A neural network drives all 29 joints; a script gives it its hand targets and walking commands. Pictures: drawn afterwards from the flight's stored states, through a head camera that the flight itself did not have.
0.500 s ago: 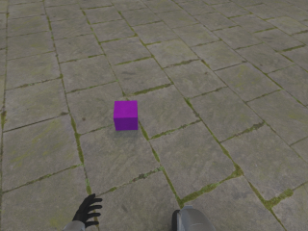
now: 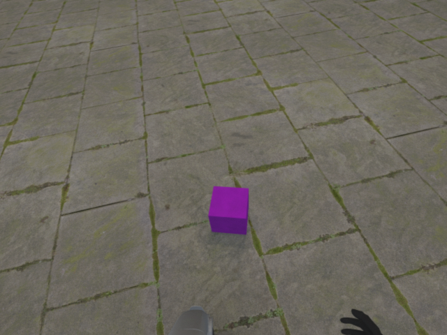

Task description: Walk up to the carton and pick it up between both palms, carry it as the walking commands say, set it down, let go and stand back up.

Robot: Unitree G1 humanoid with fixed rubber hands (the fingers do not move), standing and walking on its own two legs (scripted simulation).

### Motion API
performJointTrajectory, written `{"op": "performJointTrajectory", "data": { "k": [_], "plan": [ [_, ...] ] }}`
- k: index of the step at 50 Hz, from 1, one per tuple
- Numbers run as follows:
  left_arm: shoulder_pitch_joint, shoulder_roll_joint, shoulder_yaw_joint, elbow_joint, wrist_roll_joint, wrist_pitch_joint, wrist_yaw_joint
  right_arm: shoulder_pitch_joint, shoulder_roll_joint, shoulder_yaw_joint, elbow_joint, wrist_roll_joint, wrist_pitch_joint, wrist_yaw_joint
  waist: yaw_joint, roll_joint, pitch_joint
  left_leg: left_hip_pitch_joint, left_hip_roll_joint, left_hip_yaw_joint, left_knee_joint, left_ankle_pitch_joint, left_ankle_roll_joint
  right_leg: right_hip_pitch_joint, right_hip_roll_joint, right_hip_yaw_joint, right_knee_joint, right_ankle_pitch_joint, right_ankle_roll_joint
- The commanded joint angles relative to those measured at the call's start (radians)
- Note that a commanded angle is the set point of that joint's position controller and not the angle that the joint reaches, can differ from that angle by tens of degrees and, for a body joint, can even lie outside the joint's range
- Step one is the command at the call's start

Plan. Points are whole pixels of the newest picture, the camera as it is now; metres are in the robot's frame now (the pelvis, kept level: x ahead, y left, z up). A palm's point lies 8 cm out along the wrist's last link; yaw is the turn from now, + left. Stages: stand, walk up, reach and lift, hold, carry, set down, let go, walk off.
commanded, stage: walk up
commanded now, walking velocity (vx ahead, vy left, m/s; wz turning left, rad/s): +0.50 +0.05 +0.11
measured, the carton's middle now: (230, 210) +0.76 +0.12 -0.70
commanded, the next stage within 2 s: none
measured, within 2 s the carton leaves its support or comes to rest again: neither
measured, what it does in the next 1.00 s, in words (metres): walks ahead: left foot, then right foot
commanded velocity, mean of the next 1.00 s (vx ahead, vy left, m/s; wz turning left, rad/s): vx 0.25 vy -0.05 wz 0.01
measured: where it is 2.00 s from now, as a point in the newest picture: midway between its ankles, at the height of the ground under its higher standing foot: (234, 303)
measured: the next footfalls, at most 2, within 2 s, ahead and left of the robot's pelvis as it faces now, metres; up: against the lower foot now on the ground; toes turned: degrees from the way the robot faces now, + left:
left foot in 0.12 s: +0.20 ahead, +0.17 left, +0.00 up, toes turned +8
right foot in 0.66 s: +0.35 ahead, -0.13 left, +0.00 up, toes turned -7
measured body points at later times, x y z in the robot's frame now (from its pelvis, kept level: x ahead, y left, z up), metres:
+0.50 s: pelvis +0.20 +0.05 +0.00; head +0.22 +0.08 +0.45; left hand +0.30 +0.28 -0.16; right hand +0.13 -0.20 -0.13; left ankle +0.16 +0.16 -0.75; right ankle +0.28 -0.11 -0.69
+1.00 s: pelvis +0.31 +0.00 +0.00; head +0.34 -0.01 +0.44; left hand +0.29 +0.24 -0.15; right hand +0.39 -0.25 -0.16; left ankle +0.35 +0.13 -0.72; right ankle +0.31 -0.13 -0.75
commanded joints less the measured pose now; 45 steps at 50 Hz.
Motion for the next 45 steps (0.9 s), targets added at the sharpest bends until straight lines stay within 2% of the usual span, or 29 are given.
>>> {"op": "performJointTrajectory", "data": {
  "k": [1, 3, 4, 5, 6, 7, 8, 9, 10, 12, 14, 16, 20, 25, 30, 31, 32, 33, 34, 35, 36, 37, 38, 39, 40, 41, 42, 43, 45],
  "plan": [
    [-0.026, 0.164, 0.021, -0.047, 0.002, -0.008, -0.006, -0.064, -0.009, 0.005, -0.061, 0.008, -0.028, -0.005, -0.036, -0.251, 0.08, 0.165, -0.02, 0.061, -0.112, -0.068, -0.002, -0.16, -0.155, 0.053, -0.191, -0.02, -0.134],
    [-0.008, 0.187, 0.026, -0.037, -0.006, -0.002, -0.003, -0.035, -0.024, 0.003, -0.058, -0.001, -0.042, -0.017, -0.051, -0.175, 0.07, 0.211, -0.018, 0.062, -0.168, -0.132, -0.001, -0.126, -0.194, 0.099, -0.133, 0.047, -0.145],
    [-0.023, 0.198, 0.03, -0.037, -0.015, 0.002, -0.003, 0.049, -0.046, -0.003, -0.037, -0.01, -0.053, -0.025, -0.091, -0.125, 0.019, 0.3, -0.028, 0.073, -0.225, -0.126, 0.006, -0.111, -0.18, 0.081, -0.016, 0.106, -0.137],
    [-0.017, 0.182, 0.025, -0.035, -0.022, 0.007, -0.003, 0.163, -0.088, -0.015, 0.003, -0.018, -0.064, -0.036, -0.132, -0.05, -0.054, 0.429, -0.048, 0.08, -0.266, -0.142, 0.028, -0.119, -0.125, 0.044, 0.172, 0.173, -0.122],
    [0.019, 0.123, 0.008, -0.031, -0.02, 0.012, 0.0, 0.307, -0.167, -0.035, 0.036, -0.035, -0.08, -0.048, -0.185, 0.103, -0.144, 0.619, 0.106, -0.123, -0.325, -0.231, 0.07, -0.275, -0.039, -0.007, 0.485, 0.043, -0.09],
    [0.066, 0.032, -0.011, -0.063, -0.02, 0.014, -0.001, 0.405, -0.327, -0.06, 0.029, -0.019, -0.083, -0.065, -0.218, 0.342, -0.228, 0.77, 0.43, -0.634, -0.508, -0.12, 0.142, -0.557, 0.092, 0.026, 0.769, -0.303, -0.044],
    [0.016, 0.089, 0.011, -0.056, -0.009, 0.025, -0.002, 0.406, -0.319, -0.053, 0.041, -0.002, -0.081, -0.065, -0.192, 0.163, -0.231, 0.724, 0.45, -0.647, -0.485, -0.024, 0.177, -0.568, 0.009, 0.157, 0.889, -0.277, -0.049],
    [-0.023, 0.088, 0.012, -0.055, -0.013, 0.027, -0.007, 0.337, -0.25, -0.035, 0.051, 0.003, -0.086, -0.063, -0.154, 0.121, -0.149, 0.618, 0.377, -0.519, -0.468, 0.089, 0.169, -0.558, -0.015, 0.171, 0.893, -0.194, -0.054],
    [-0.029, 0.07, 0.006, -0.05, -0.015, 0.026, -0.011, 0.26, -0.167, -0.018, 0.045, 0.005, -0.091, -0.06, -0.106, 0.106, -0.074, 0.528, 0.285, -0.372, -0.453, 0.175, 0.149, -0.526, -0.031, 0.165, 0.857, -0.122, -0.051],
    [-0.027, 0.06, 0.008, -0.039, -0.009, 0.049, -0.018, 0.206, -0.089, -0.006, 0.03, 0.005, -0.096, -0.063, -0.07, 0.149, -0.048, 0.446, 0.192, -0.21, -0.453, 0.279, 0.122, -0.455, -0.026, 0.136, 0.796, -0.057, -0.035],
    [-0.052, 0.058, 0.009, -0.04, -0.007, 0.076, -0.024, 0.232, -0.09, -0.001, 0.04, 0.01, -0.099, -0.067, -0.066, 0.159, -0.066, 0.44, 0.188, -0.135, -0.433, 0.443, 0.12, -0.43, -0.006, 0.107, 0.781, -0.034, -0.028],
    [-0.122, 0.053, 0.007, -0.056, -0.006, 0.092, -0.03, 0.271, -0.088, 0.0, 0.054, 0.01, -0.099, -0.074, -0.079, 0.157, -0.058, 0.439, 0.198, -0.1, -0.432, 0.498, 0.131, -0.456, -0.003, 0.091, 0.766, 0.001, -0.019],
    [-0.266, 0.045, 0.004, -0.095, -0.008, 0.105, -0.041, 0.337, -0.095, -0.003, 0.078, 0.002, -0.091, -0.085, -0.116, 0.161, -0.012, 0.468, 0.213, -0.088, -0.467, 0.439, 0.148, -0.514, -0.005, 0.073, 0.643, 0.055, -0.01],
    [-0.391, 0.044, -0.003, -0.141, -0.019, 0.099, -0.048, 0.372, -0.11, -0.014, 0.105, -0.005, -0.079, -0.091, -0.149, 0.165, 0.027, 0.479, 0.225, -0.08, -0.515, 0.269, 0.173, -0.474, 0.008, 0.046, 0.413, 0.067, -0.008],
    [-0.373, 0.062, 0.003, -0.136, -0.025, 0.074, -0.036, 0.348, -0.141, -0.03, 0.123, -0.008, -0.068, -0.091, -0.127, 0.187, 0.026, 0.428, 0.228, -0.076, -0.496, 0.047, 0.163, -0.296, 0.035, 0.025, 0.234, 0.014, -0.029],
    [-0.31, 0.064, 0.003, -0.116, -0.019, 0.052, -0.026, 0.351, -0.101, -0.019, 0.151, -0.003, -0.057, -0.09, -0.089, 0.197, 0.004, 0.395, 0.142, -0.001, -0.411, -0.058, 0.134, -0.176, 0.044, -0.003, 0.114, 0.081, -0.041],
    [-0.228, 0.105, 0.023, -0.07, -0.012, 0.031, -0.019, 0.395, -0.04, -0.005, 0.168, -0.009, -0.048, -0.088, -0.067, 0.077, -0.045, 0.32, 0.055, 0.04, -0.249, -0.173, 0.106, -0.01, 0.021, 0.014, 0.069, 0.112, -0.048],
    [-0.111, 0.198, 0.052, -0.032, 0.007, 0.012, -0.011, 0.42, 0.007, 0.012, 0.148, -0.008, -0.051, -0.088, -0.032, -0.174, -0.097, 0.167, -0.003, 0.054, 0.001, -0.381, 0.068, 0.114, -0.163, 0.222, 0.045, 0.148, -0.071],
    [-0.042, 0.276, 0.054, -0.027, -0.002, 0.009, -0.001, 0.428, 0.033, 0.025, 0.107, -0.003, -0.049, -0.088, -0.016, -0.32, -0.138, 0.002, -0.06, 0.012, 0.201, -0.538, 0.047, 0.162, -0.378, 0.555, -0.069, 0.208, -0.151],
    [-0.061, 0.253, 0.045, -0.028, -0.012, 0.015, 0.002, 0.395, -0.02, 0.017, 0.114, -0.005, -0.039, -0.089, -0.034, -0.295, -0.152, 0.021, -0.006, -0.05, 0.325, -0.527, 0.047, 0.098, -0.384, 0.564, -0.091, 0.194, -0.213],
    [-0.139, 0.203, 0.031, -0.043, -0.01, 0.014, 0.001, 0.361, -0.03, 0.008, 0.122, -0.004, -0.038, -0.083, -0.054, -0.248, -0.08, 0.018, 0.014, -0.065, 0.352, -0.464, 0.04, 0.02, -0.318, 0.467, -0.098, 0.165, -0.216],
    [-0.182, 0.167, 0.026, -0.051, -0.006, 0.01, 0.003, 0.34, -0.021, 0.001, 0.132, -0.007, -0.035, -0.08, -0.065, -0.184, -0.02, 0.002, 0.02, -0.063, 0.35, -0.404, 0.031, -0.038, -0.288, 0.399, -0.096, 0.194, -0.197],
    [-0.171, 0.156, 0.026, -0.047, -0.004, 0.013, 0.011, 0.326, -0.028, -0.008, 0.133, -0.013, -0.023, -0.077, -0.068, -0.108, -0.01, -0.01, 0.03, -0.07, 0.361, -0.35, 0.018, -0.049, -0.288, 0.369, -0.08, 0.303, -0.176],
    [-0.159, 0.155, 0.022, -0.041, -0.008, 0.016, 0.02, 0.312, -0.035, -0.017, 0.121, -0.019, -0.007, -0.069, -0.075, -0.079, -0.014, -0.015, 0.024, -0.078, 0.364, -0.285, 0.007, -0.052, -0.279, 0.329, -0.051, 0.485, -0.163],
    [-0.168, 0.142, 0.017, -0.047, -0.012, 0.015, 0.024, 0.308, -0.026, -0.017, 0.106, -0.018, 0.006, -0.068, -0.088, -0.122, -0.02, 0.009, 0.009, -0.069, 0.356, -0.234, -0.003, -0.073, -0.256, 0.249, -0.019, 0.72, -0.148],
    [-0.226, 0.113, -0.004, -0.07, -0.022, 0.016, 0.024, 0.323, -0.01, -0.011, 0.108, 0.0, 0.023, -0.068, -0.13, -0.183, -0.038, 0.133, -0.036, -0.07, 0.291, -0.241, 0.005, -0.128, -0.206, 0.156, 0.036, 1.053, -0.13],
    [-0.261, 0.052, -0.023, -0.058, -0.02, 0.009, 0.016, 0.319, 0.022, 0.02, 0.113, 0.015, 0.016, -0.065, -0.143, -0.326, -0.07, 0.208, -0.06, -0.064, 0.188, -0.205, 0.02, -0.144, -0.136, 0.065, 0.013, 0.963, -0.132],
    [-0.249, 0.06, -0.016, -0.057, -0.015, 0.01, 0.014, 0.292, 0.011, 0.022, 0.103, 0.015, 0.018, -0.07, -0.139, -0.325, -0.092, 0.216, -0.079, -0.053, 0.119, -0.204, 0.023, -0.13, -0.109, 0.047, 0.014, 0.904, -0.138],
    [-0.208, 0.09, -0.007, -0.048, -0.011, 0.018, 0.013, 0.234, -0.011, 0.017, 0.087, 0.016, 0.031, -0.082, -0.108, -0.246, -0.102, 0.231, -0.087, -0.025, 0.031, -0.205, 0.025, -0.102, -0.118, 0.047, 0.013, 0.818, -0.161]
  ]
}}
